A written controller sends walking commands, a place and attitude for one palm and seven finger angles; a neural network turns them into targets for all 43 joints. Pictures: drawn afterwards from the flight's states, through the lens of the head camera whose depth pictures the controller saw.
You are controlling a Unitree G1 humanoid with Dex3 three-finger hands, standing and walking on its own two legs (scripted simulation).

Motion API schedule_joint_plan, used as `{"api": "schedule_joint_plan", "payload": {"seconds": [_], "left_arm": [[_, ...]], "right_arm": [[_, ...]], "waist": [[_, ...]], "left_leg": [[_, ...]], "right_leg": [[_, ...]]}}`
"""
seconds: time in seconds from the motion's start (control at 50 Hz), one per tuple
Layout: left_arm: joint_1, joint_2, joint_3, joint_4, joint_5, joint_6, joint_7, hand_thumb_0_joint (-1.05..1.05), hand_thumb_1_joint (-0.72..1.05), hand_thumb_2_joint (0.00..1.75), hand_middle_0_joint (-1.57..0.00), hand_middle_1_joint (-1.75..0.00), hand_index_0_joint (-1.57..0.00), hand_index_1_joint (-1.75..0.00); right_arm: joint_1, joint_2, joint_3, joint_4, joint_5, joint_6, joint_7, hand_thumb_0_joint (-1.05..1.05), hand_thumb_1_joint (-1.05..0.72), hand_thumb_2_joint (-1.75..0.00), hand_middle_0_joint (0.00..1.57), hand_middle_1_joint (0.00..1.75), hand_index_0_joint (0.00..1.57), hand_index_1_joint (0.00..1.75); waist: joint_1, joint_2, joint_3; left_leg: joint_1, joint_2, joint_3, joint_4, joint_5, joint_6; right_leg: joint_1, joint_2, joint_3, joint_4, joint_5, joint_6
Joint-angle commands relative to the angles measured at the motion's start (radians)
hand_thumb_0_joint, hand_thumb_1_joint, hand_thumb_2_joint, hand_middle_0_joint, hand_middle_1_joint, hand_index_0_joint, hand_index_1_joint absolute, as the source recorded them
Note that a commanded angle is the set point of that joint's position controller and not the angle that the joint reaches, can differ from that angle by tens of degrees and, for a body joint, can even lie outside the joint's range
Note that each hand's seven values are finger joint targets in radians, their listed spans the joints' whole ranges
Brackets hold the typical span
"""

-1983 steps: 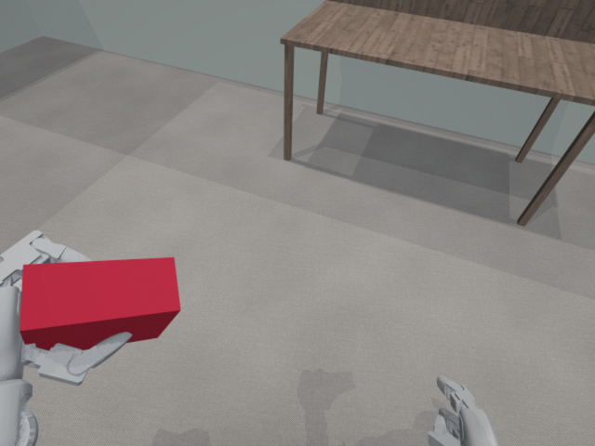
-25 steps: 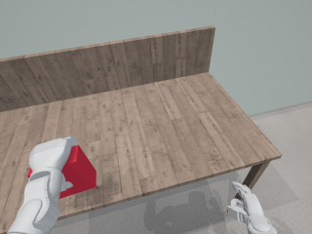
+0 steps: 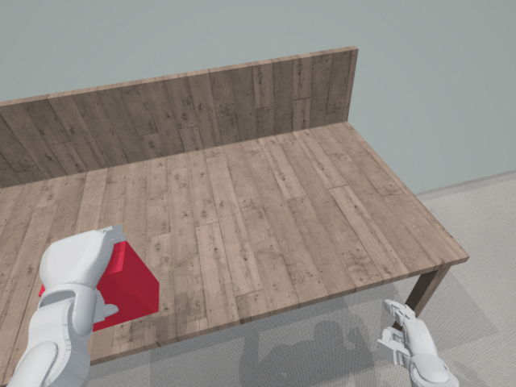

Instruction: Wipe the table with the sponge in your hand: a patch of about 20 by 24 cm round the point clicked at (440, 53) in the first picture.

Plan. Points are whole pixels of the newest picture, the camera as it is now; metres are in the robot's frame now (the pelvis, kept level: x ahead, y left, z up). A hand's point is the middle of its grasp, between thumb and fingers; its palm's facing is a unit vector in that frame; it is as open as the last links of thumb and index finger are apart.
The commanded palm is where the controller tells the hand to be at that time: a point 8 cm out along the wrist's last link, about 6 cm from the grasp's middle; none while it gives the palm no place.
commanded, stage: bring the sponge back beside the body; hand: left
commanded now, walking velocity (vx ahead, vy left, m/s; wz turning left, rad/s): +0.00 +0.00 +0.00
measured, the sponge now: (113, 295) +0.22 +0.29 +0.03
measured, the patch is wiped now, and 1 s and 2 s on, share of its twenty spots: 1.00 1.00 1.00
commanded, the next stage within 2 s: step back with the hand held close in 1.04 s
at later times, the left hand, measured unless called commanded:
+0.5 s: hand (83, 289) +0.19 +0.29 +0.10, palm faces +0.07 -0.12 -0.99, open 9.9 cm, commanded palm +0.16 +0.28 +0.17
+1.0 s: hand (79, 301) +0.17 +0.28 +0.10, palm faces +0.08 -0.13 -0.99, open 9.9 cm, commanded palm +0.14 +0.27 +0.18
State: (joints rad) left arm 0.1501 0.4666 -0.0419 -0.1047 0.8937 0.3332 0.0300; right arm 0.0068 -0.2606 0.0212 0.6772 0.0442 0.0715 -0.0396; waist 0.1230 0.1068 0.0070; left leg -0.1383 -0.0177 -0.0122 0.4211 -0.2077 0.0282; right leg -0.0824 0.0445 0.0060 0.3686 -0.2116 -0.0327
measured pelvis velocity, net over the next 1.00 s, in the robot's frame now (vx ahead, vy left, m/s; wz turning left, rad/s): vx -0.02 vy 0.00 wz -0.01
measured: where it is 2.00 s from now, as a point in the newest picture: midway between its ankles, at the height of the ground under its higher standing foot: outside the picture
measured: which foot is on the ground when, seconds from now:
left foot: down 0.00-1.00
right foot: down 0.00-1.00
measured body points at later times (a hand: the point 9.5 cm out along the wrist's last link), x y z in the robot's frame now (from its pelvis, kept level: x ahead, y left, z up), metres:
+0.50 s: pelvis -0.01 +0.00 +0.00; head -0.04 -0.04 +0.45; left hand +0.18 +0.29 +0.15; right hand +0.26 -0.19 -0.06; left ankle +0.02 +0.10 -0.74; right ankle +0.00 -0.10 -0.74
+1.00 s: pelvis -0.02 +0.00 +0.00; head -0.05 -0.04 +0.45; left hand +0.16 +0.28 +0.16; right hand +0.25 -0.19 -0.06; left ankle +0.02 +0.10 -0.74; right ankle +0.00 -0.10 -0.74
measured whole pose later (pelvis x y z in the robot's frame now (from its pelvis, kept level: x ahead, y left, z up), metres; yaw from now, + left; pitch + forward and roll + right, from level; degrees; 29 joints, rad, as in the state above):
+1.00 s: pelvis -0.02 +0.00 +0.00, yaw +0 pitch -7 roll -1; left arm 0.30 0.50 -0.01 -0.33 0.86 0.38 -0.02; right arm -0.02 -0.25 0.05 0.66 0.04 0.06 -0.04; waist 0.14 0.11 0.02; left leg -0.13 -0.01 -0.01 0.44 -0.20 0.02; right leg -0.08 0.06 0.01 0.39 -0.20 -0.04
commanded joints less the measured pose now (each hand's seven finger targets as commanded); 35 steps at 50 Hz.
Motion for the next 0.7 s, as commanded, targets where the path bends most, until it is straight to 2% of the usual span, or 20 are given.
{"api": "schedule_joint_plan", "payload": {"seconds": [0.0,0.02,0.1,0.12,0.18,0.22,0.3,0.32,0.34,0.4,0.42,0.44,0.46,0.52,0.54,0.56,0.62,0.64,0.66,0.68], "left_arm": [[-0.201,0.220,0.140,-0.245,0.027,0.001,0.044,0.00,0.10,1.30,-1.20,-1.60,-1.20,-1.60],[-0.212,0.251,0.167,-0.262,0.025,0.004,0.044,0.00,0.10,1.30,-1.20,-1.60,-1.20,-1.60],[-0.204,0.229,0.141,-0.274,0.027,0.021,0.031,0.00,0.10,1.30,-1.20,-1.60,-1.20,-1.60],[-0.197,0.261,0.171,-0.300,0.022,0.022,0.031,0.00,0.10,1.30,-1.20,-1.60,-1.20,-1.60],[-0.165,0.214,0.129,-0.295,0.025,0.029,0.015,0.00,0.10,1.30,-1.20,-1.60,-1.20,-1.60],[-0.165,0.250,0.161,-0.352,0.024,0.022,0.016,0.00,0.10,1.30,-1.20,-1.60,-1.20,-1.60],[-0.135,0.236,0.156,-0.351,0.023,0.031,0.013,0.00,0.10,1.30,-1.20,-1.60,-1.20,-1.60],[-0.134,0.270,0.186,-0.371,0.021,0.032,0.015,0.00,0.10,1.30,-1.20,-1.60,-1.20,-1.60],[-0.149,0.248,0.166,-0.372,0.026,0.036,0.012,0.00,0.10,1.30,-1.20,-1.60,-1.20,-1.60],[-0.113,0.240,0.162,-0.388,0.014,0.036,0.008,0.00,0.10,1.30,-1.20,-1.60,-1.20,-1.60],[-0.104,0.273,0.196,-0.406,0.010,0.035,0.010,0.00,0.10,1.30,-1.20,-1.60,-1.20,-1.60],[-0.114,0.247,0.167,-0.402,0.015,0.042,0.003,0.00,0.10,1.30,-1.20,-1.60,-1.20,-1.60],[-0.086,0.233,0.162,-0.398,0.005,0.040,0.004,0.00,0.10,1.30,-1.20,-1.60,-1.20,-1.60],[-0.070,0.271,0.194,-0.437,0.002,0.037,0.001,0.00,0.10,1.30,-1.20,-1.60,-1.20,-1.60],[-0.077,0.248,0.171,-0.433,0.008,0.042,-0.005,0.00,0.10,1.30,-1.20,-1.60,-1.20,-1.60],[-0.057,0.238,0.165,-0.437,0.002,0.039,-0.004,0.00,0.10,1.30,-1.20,-1.60,-1.20,-1.60],[-0.036,0.286,0.210,-0.472,-0.002,0.035,-0.001,0.00,0.10,1.30,-1.20,-1.60,-1.20,-1.60],[-0.048,0.267,0.195,-0.482,0.005,0.037,-0.004,0.00,0.10,1.30,-1.20,-1.60,-1.20,-1.60],[-0.020,0.254,0.191,-0.456,-0.001,0.035,0.000,0.00,0.10,1.30,-1.20,-1.60,-1.20,-1.60],[-0.012,0.252,0.189,-0.417,0.000,0.045,-0.005,0.00,0.10,1.30,-1.20,-1.60,-1.20,-1.60]], "right_arm": [[-0.245,-0.097,-0.027,-0.181,0.003,-0.050,-0.005,0.00,-0.90,-0.90,0.20,0.30,0.20,0.30],[-0.256,-0.102,-0.026,-0.182,0.002,-0.050,-0.007,0.00,-0.90,-0.90,0.20,0.30,0.20,0.30],[-0.263,-0.097,-0.022,-0.182,0.004,-0.044,-0.005,0.00,-0.90,-0.90,0.20,0.30,0.20,0.30],[-0.275,-0.103,-0.021,-0.189,0.002,-0.046,-0.006,0.00,-0.90,-0.90,0.20,0.30,0.20,0.30],[-0.273,-0.096,-0.015,-0.189,0.000,-0.046,-0.004,0.00,-0.90,-0.90,0.20,0.30,0.20,0.30],[-0.284,-0.098,-0.017,-0.194,0.000,-0.047,-0.002,0.00,-0.90,-0.90,0.20,0.30,0.20,0.30],[-0.277,-0.092,-0.014,-0.191,-0.001,-0.038,0.000,0.00,-0.90,-0.90,0.20,0.30,0.20,0.30],[-0.291,-0.099,-0.014,-0.193,-0.001,-0.041,-0.002,0.00,-0.90,-0.90,0.20,0.30,0.20,0.30],[-0.290,-0.093,-0.008,-0.203,-0.003,-0.043,-0.001,0.00,-0.90,-0.90,0.20,0.30,0.20,0.30],[-0.288,-0.092,-0.013,-0.196,0.000,-0.038,-0.001,0.00,-0.90,-0.90,0.20,0.30,0.20,0.30],[-0.297,-0.097,-0.014,-0.199,-0.002,-0.044,-0.001,0.00,-0.90,-0.90,0.20,0.30,0.20,0.30],[-0.298,-0.092,-0.005,-0.208,-0.002,-0.045,-0.001,0.00,-0.90,-0.90,0.20,0.30,0.20,0.30],[-0.293,-0.087,-0.011,-0.200,0.002,-0.047,-0.001,0.00,-0.90,-0.90,0.20,0.30,0.20,0.30],[-0.303,-0.096,-0.012,-0.205,-0.001,-0.048,0.000,0.00,-0.90,-0.90,0.20,0.30,0.20,0.30],[-0.302,-0.091,-0.005,-0.212,-0.002,-0.050,-0.001,0.00,-0.90,-0.90,0.20,0.30,0.20,0.30],[-0.299,-0.086,-0.010,-0.207,0.002,-0.052,0.000,0.00,-0.90,-0.90,0.20,0.30,0.20,0.30],[-0.307,-0.095,-0.013,-0.209,-0.002,-0.053,-0.001,0.00,-0.90,-0.90,0.20,0.30,0.20,0.30],[-0.305,-0.090,-0.007,-0.220,-0.005,-0.056,0.000,0.00,-0.90,-0.90,0.20,0.30,0.20,0.30],[-0.295,-0.085,-0.011,-0.206,-0.001,-0.056,0.001,0.00,-0.90,-0.90,0.20,0.30,0.20,0.30],[-0.293,-0.095,-0.008,-0.201,-0.005,-0.050,-0.001,0.00,-0.90,-0.90,0.20,0.30,0.20,0.30]], "waist": [[0.002,-0.029,-0.178],[0.004,-0.020,-0.168],[0.002,-0.028,-0.171],[0.008,-0.019,-0.168],[0.011,-0.020,-0.161],[0.009,-0.002,-0.170],[0.009,-0.027,-0.164],[0.013,-0.012,-0.154],[0.021,-0.006,-0.174],[0.010,-0.026,-0.162],[0.014,-0.017,-0.158],[0.021,0.003,-0.165],[0.010,-0.028,-0.148],[0.014,-0.012,-0.142],[0.023,-0.004,-0.156],[0.012,-0.011,-0.132],[0.018,-0.008,-0.128],[0.031,0.008,-0.162],[0.016,-0.026,-0.133],[0.022,-0.035,-0.117]], "left_leg": [[0.070,-0.001,-0.082,-0.049,0.187,0.018],[0.067,0.002,-0.088,-0.057,0.163,0.017],[0.069,0.000,-0.085,-0.053,0.178,0.018],[0.070,0.001,-0.089,-0.056,0.165,0.019],[0.073,-0.001,-0.089,-0.053,0.176,0.021],[0.073,0.006,-0.097,-0.061,0.164,0.018],[0.066,0.004,-0.090,-0.056,0.179,0.018],[0.062,0.005,-0.096,-0.060,0.154,0.019],[0.063,0.000,-0.092,-0.053,0.160,0.023],[0.072,0.002,-0.089,-0.049,0.174,0.020],[0.067,0.005,-0.095,-0.051,0.153,0.019],[0.065,-0.001,-0.093,-0.050,0.156,0.024],[0.067,0.003,-0.090,-0.045,0.160,0.021],[0.060,0.005,-0.098,-0.051,0.135,0.020],[0.061,-0.001,-0.093,-0.045,0.141,0.025],[0.060,0.003,-0.093,-0.048,0.137,0.022],[0.052,0.005,-0.098,-0.049,0.107,0.022],[0.055,-0.001,-0.094,-0.040,0.123,0.026],[0.052,0.004,-0.093,-0.039,0.133,0.020],[0.052,0.002,-0.092,-0.040,0.133,0.022]], "right_leg": [[0.012,-0.006,0.091,-0.057,0.148,-0.051],[0.010,0.001,0.110,-0.061,0.117,-0.056],[0.011,-0.006,0.098,-0.061,0.131,-0.053],[0.016,0.000,0.120,-0.063,0.118,-0.058],[0.012,-0.003,0.091,-0.063,0.132,-0.054],[0.019,0.004,0.119,-0.058,0.110,-0.059],[0.019,-0.006,0.106,-0.058,0.133,-0.053],[0.019,0.001,0.132,-0.063,0.103,-0.058],[0.029,-0.003,0.104,-0.055,0.116,-0.057],[0.014,-0.009,0.119,-0.062,0.126,-0.052],[0.016,-0.002,0.142,-0.063,0.103,-0.058],[0.023,-0.006,0.111,-0.058,0.110,-0.056],[0.004,-0.007,0.121,-0.063,0.102,-0.052],[0.008,-0.003,0.144,-0.066,0.077,-0.055],[0.014,-0.007,0.115,-0.058,0.087,-0.054],[-0.005,-0.008,0.125,-0.065,0.068,-0.050],[-0.004,-0.005,0.154,-0.070,0.039,-0.054],[0.017,-0.009,0.127,-0.054,0.065,-0.055],[-0.006,-0.008,0.134,-0.061,0.064,-0.052],[-0.013,-0.007,0.122,-0.067,0.073,-0.052]]}}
